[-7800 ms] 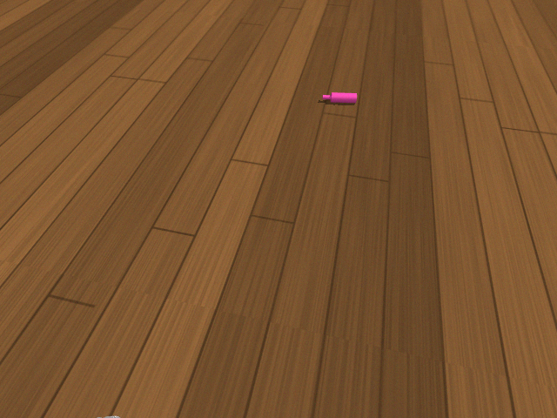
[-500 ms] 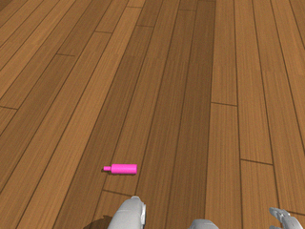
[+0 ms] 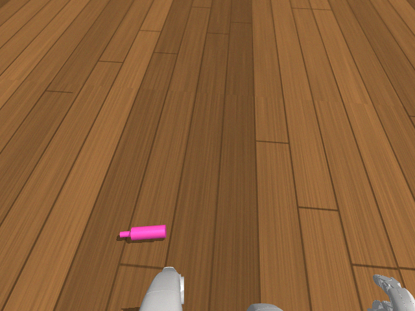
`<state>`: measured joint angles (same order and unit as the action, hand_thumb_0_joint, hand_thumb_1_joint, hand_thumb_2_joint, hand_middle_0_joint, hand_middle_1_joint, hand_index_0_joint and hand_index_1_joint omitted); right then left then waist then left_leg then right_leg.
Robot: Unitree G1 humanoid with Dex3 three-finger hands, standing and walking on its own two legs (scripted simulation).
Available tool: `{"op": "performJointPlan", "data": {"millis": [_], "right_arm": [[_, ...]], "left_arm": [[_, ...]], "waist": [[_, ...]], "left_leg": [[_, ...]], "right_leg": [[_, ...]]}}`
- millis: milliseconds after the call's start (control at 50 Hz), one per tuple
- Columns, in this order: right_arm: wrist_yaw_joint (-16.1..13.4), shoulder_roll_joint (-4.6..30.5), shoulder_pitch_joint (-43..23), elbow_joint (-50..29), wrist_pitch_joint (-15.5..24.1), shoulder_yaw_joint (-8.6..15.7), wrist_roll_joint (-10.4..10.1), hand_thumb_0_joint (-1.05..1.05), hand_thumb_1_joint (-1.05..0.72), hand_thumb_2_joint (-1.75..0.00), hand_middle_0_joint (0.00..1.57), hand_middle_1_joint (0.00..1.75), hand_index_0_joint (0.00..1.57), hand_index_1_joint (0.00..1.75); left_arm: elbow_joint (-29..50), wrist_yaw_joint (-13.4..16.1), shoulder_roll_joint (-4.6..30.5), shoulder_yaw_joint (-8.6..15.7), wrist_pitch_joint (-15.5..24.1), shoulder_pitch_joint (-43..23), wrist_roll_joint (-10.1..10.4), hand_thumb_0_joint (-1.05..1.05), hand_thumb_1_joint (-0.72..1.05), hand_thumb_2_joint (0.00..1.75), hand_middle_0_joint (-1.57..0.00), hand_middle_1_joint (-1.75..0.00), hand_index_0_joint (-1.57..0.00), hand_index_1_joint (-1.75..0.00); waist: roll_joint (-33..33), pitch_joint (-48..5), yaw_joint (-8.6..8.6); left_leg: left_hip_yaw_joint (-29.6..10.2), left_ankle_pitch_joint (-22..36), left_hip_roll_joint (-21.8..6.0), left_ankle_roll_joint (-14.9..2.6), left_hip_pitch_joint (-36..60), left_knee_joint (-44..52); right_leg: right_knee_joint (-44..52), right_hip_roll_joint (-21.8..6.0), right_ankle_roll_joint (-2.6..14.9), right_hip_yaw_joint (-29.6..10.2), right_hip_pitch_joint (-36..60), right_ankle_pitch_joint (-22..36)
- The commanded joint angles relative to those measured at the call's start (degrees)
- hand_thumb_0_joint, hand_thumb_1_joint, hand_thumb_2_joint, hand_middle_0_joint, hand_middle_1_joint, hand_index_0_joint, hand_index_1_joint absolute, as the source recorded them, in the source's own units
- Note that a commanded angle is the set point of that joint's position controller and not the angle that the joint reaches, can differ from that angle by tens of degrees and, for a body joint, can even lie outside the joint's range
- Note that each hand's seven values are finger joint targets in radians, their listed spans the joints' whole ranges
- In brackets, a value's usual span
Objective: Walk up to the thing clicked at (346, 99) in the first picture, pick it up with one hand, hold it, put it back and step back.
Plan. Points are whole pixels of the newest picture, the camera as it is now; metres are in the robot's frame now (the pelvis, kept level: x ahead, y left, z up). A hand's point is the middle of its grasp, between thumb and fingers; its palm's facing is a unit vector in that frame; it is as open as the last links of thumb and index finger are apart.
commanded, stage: walk up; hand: left
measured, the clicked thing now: (143, 232) +0.49 +0.32 -0.71
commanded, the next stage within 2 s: none
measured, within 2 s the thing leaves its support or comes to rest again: neither
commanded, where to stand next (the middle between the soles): +0.07 +0.01 m, yaw +7 degrees
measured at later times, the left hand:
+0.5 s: hand out of the picture +0.02 +0.30 -0.12, palm faces +0.07 -0.93 -0.37, open 7.4 cm
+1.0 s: hand out of the picture +0.07 +0.26 -0.13, palm faces +0.16 -0.87 -0.47, open 7.4 cm
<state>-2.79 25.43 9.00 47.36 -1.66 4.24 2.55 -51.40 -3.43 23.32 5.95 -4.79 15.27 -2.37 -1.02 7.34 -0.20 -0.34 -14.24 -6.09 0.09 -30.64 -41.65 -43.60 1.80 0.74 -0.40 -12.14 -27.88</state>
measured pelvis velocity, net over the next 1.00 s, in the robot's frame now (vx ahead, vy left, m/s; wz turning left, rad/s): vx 0.01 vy -0.03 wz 0.22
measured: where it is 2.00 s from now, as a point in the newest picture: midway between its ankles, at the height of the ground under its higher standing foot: outside the picture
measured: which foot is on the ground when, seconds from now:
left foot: down 0.00-0.00, up 0.02-0.34, down 0.36-0.76, up 0.78-1.00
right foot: down 0.00-0.38, up 0.40-0.72, down 0.74-1.00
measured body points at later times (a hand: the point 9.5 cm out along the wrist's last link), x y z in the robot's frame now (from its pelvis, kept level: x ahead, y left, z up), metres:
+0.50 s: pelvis +0.01 +0.01 +0.03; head +0.01 +0.02 +0.48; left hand +0.02 +0.34 -0.09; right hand +0.10 -0.30 -0.07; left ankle +0.00 +0.13 -0.70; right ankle +0.01 -0.12 -0.65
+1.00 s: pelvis +0.01 -0.03 -0.01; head +0.08 -0.04 +0.44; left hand +0.06 +0.30 -0.10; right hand +0.15 -0.33 -0.14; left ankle -0.05 +0.10 -0.66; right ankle +0.18 -0.15 -0.70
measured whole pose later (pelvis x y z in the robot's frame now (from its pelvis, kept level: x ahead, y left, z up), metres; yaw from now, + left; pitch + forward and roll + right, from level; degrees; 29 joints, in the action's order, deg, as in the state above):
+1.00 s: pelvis +0.01 -0.03 -0.01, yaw +13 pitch -3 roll +0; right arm 0.8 26.2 13.2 47.3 -4.6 3.5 1.2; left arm -48.8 2.3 20.3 2.1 0.5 6.5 -1.9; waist -4.8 10.9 -0.2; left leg -5.4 -29.6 2.0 -0.3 -24.9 -66.2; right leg -41.9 -6.0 -0.5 2.9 -30.2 -9.4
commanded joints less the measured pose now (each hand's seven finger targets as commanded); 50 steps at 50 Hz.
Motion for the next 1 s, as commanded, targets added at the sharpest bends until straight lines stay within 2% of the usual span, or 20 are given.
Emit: {"op": "performJointPlan", "data": {"millis": [0,40,60,140,200,260,320,340,360,380,400,420,480,620,700,740,760,780,840,980], "right_arm": [[-1.49,13.84,-3.43,-4.34,1.04,4.94,-1.52,0.0,-0.9,-0.9,0.2,0.3,0.2,0.3],[0.04,11.06,5.89,1.12,1.8,3.63,-3.3,0.0,-0.9,-0.9,0.2,0.3,0.2,0.3],[0.38,8.75,10.03,1.75,1.87,2.91,-2.92,0.0,-0.9,-0.9,0.2,0.3,0.2,0.3],[2.95,11.81,5.52,-1.88,3.51,2.57,-2.52,0.0,-0.9,-0.9,0.2,0.3,0.2,0.3],[3.91,9.85,0.63,-4.42,4.59,1.97,-1.35,0.0,-0.9,-0.9,0.2,0.3,0.2,0.3],[4.55,8.68,2.86,-4.57,5.42,1.7,-1.28,0.0,-0.9,-0.9,0.2,0.3,0.2,0.3],[4.08,9.11,16.61,0.43,6.35,3.24,-1.84,0.0,-0.9,-0.9,0.2,0.3,0.2,0.3],[3.23,11.22,22.13,1.83,6.75,4.42,-1.61,0.0,-0.9,-0.9,0.2,0.3,0.2,0.3],[2.32,15.21,25.16,1.7,6.78,5.65,-0.74,0.0,-0.9,-0.9,0.2,0.3,0.2,0.3],[2.05,20.18,24.03,-0.61,7.03,6.25,-0.36,0.0,-0.9,-0.9,0.2,0.3,0.2,0.3],[1.98,20.78,19.03,-1.76,7.07,6.53,-2.08,0.0,-0.9,-0.9,0.2,0.3,0.2,0.3],[2.08,18.5,16.38,-2.39,6.96,5.59,-1.98,0.0,-0.9,-0.9,0.2,0.3,0.2,0.3],[1.76,13.65,16.98,-2.87,8.13,3.31,-2.45,0.0,-0.9,-0.9,0.2,0.3,0.2,0.3],[1.31,11.31,6.97,-4.97,6.57,1.18,-2.39,0.0,-0.9,-0.9,0.2,0.3,0.2,0.3],[1.45,7.65,4.36,-5.98,1.93,0.3,-3.69,0.0,-0.9,-0.9,0.2,0.3,0.2,0.3],[1.0,4.82,13.71,-4.5,0.34,-0.42,-3.71,0.0,-0.9,-0.9,0.2,0.3,0.2,0.3],[0.46,8.48,14.51,-3.58,-0.64,1.08,-3.35,0.0,-0.9,-0.9,0.2,0.3,0.2,0.3],[0.19,9.71,13.49,-2.87,-1.04,1.79,-3.02,0.0,-0.9,-0.9,0.2,0.3,0.2,0.3],[1.5,10.31,13.27,-1.87,-1.66,2.75,-2.52,0.0,-0.9,-0.9,0.2,0.3,0.2,0.3],[4.28,10.68,11.97,-1.61,-2.31,2.9,-0.61,0.0,-0.9,-0.9,0.2,0.3,0.2,0.3]], "left_arm": [[9.37,1.34,21.81,4.94,1.07,-6.05,-1.54,0.0,0.9,0.9,-0.2,-0.3,-0.2,-0.3],[9.38,2.11,11.95,2.72,2.82,-11.12,-1.22,0.0,0.9,0.9,-0.2,-0.3,-0.2,-0.3],[7.67,2.61,11.02,3.03,3.37,-9.42,-1.12,0.0,0.9,0.9,-0.2,-0.3,-0.2,-0.3],[6.87,1.33,15.13,4.36,6.09,4.09,-0.74,0.0,0.9,0.9,-0.2,-0.3,-0.2,-0.3],[5.65,1.95,15.4,4.83,7.18,8.81,0.32,0.0,0.9,0.9,-0.2,-0.3,-0.2,-0.3],[6.25,1.75,15.51,4.14,7.62,8.71,0.92,0.0,0.9,0.9,-0.2,-0.3,-0.2,-0.3],[9.49,0.97,13.72,2.01,6.64,-0.44,1.2,0.0,0.9,0.9,-0.2,-0.3,-0.2,-0.3],[10.26,1.08,9.95,0.81,6.21,0.72,0.96,0.0,0.9,0.9,-0.2,-0.3,-0.2,-0.3],[11.13,0.85,6.21,-0.24,5.79,1.43,1.17,0.0,0.9,0.9,-0.2,-0.3,-0.2,-0.3],[11.82,1.2,8.1,0.43,5.28,0.71,0.93,0.0,0.9,0.9,-0.2,-0.3,-0.2,-0.3],[11.34,1.4,14.17,1.66,5.3,-1.83,0.57,0.0,0.9,0.9,-0.2,-0.3,-0.2,-0.3],[10.78,1.27,15.15,1.41,5.8,-2.25,0.95,0.0,0.9,0.9,-0.2,-0.3,-0.2,-0.3],[8.1,0.65,13.06,1.96,6.12,2.19,0.89,0.0,0.9,0.9,-0.2,-0.3,-0.2,-0.3],[6.0,1.52,8.36,1.04,5.56,-0.14,2.96,0.0,0.9,0.9,-0.2,-0.3,-0.2,-0.3],[3.04,3.89,12.64,1.65,6.09,2.08,2.65,0.0,0.9,0.9,-0.2,-0.3,-0.2,-0.3],[5.19,4.59,17.76,2.15,6.97,1.05,1.99,0.0,0.9,0.9,-0.2,-0.3,-0.2,-0.3],[6.43,5.01,18.53,2.06,6.65,-2.9,2.35,0.0,0.9,0.9,-0.2,-0.3,-0.2,-0.3],[6.74,5.39,18.72,2.18,6.47,-4.58,1.96,0.0,0.9,0.9,-0.2,-0.3,-0.2,-0.3],[5.97,6.43,16.88,2.04,6.02,-6.55,1.58,0.0,0.9,0.9,-0.2,-0.3,-0.2,-0.3],[5.76,7.41,18.26,3.22,6.19,-5.01,-0.05,0.0,0.9,0.9,-0.2,-0.3,-0.2,-0.3]], "waist": [[14.47,8.62,-1.7],[5.53,7.08,1.78],[6.44,2.45,2.8],[11.43,-1.27,-5.15],[8.57,-0.24,-7.38],[9.08,-3.61,-5.43],[6.97,-7.31,3.27],[-1.32,-10.35,5.07],[-11.2,-9.63,6.14],[-10.14,-7.61,6.17],[-5.08,-1.38,5.2],[-1.76,2.24,3.64],[-0.1,0.67,1.36],[-11.81,0.05,-0.84],[-5.19,-3.94,-3.08],[10.87,-9.58,-0.72],[9.69,-11.39,-0.17],[9.81,-11.72,-0.46],[9.89,-12.94,0.21],[16.6,-13.8,-1.4]], "left_leg": [[-8.71,-15.29,7.22,0.86,3.92,-28.36],[-6.31,-8.36,10.12,0.04,6.44,-26.93],[-5.6,-7.55,11.22,-0.21,2.7,-28.76],[-3.57,-9.37,7.13,1.16,-11.33,-13.38],[-6.28,-12.41,4.56,0.6,-13.63,-4.29],[-3.93,-13.79,3.59,-1.96,-2.74,5.87],[2.83,1.32,7.87,-2.65,24.71,20.73],[-0.85,1.33,7.6,-2.59,36.82,19.14],[-19.3,-11.55,-2.84,-5.37,42.3,22.27],[-42.99,-30.35,-16.43,-13.76,36.23,29.48],[-45.86,-33.96,-19.98,-18.11,27.46,32.24],[-40.58,-27.35,-17.89,-18.7,24.22,30.51],[-21.46,5.11,-10.15,-14.08,26.95,23.23],[-5.29,31.85,-3.38,-9.9,3.55,14.76],[-4.2,8.29,4.39,-4.5,0.36,-1.12],[-5.65,-20.76,11.46,-1.42,1.76,-22.93],[-7.94,-23.17,9.76,-1.11,3.75,-29.81],[-8.67,-23.01,8.44,-1.48,3.6,-31.95],[-9.09,-15.67,8.05,-0.74,3.51,-34.34],[-1.09,-21.9,5.99,-0.82,4.09,-12.33]], "right_leg": [[41.24,-27.84,15.71,-40.86,-36.94,-38.47],[31.12,-13.8,10.64,-16.31,-25.99,-8.29],[29.52,-10.78,8.99,-11.51,-15.11,-3.6],[31.09,-14.83,10.72,-20.82,11.98,-18.52],[27.9,-20.11,12.81,-22.29,21.78,-3.76],[25.56,-19.62,12.46,-16.85,18.21,9.61],[13.87,-12.26,8.08,-4.25,-0.41,11.41],[1.59,-8.16,5.34,0.74,-10.3,8.73],[-11.84,-2.13,2.36,4.57,-25.32,-4.19],[-19.3,-0.97,1.22,0.24,-33.32,-6.21],[-20.91,-7.27,1.63,-7.34,-30.87,-2.71],[-19.73,-7.88,1.49,-6.83,-30.04,-0.29],[-15.35,-8.6,0.85,-5.52,-26.96,5.53],[-0.77,-5.6,-0.5,2.03,-1.39,18.87],[10.06,-3.83,0.03,1.74,6.8,27.75],[21.3,-24.88,7.18,-23.41,3.15,41.56],[20.53,-27.32,13.5,-26.25,1.33,38.83],[19.64,-26.61,14.12,-26.75,-1.28,32.2],[18.24,-19.85,10.48,-16.34,-4.04,15.44],[19.66,-20.05,10.62,-14.83,-1.54,-6.29]]}}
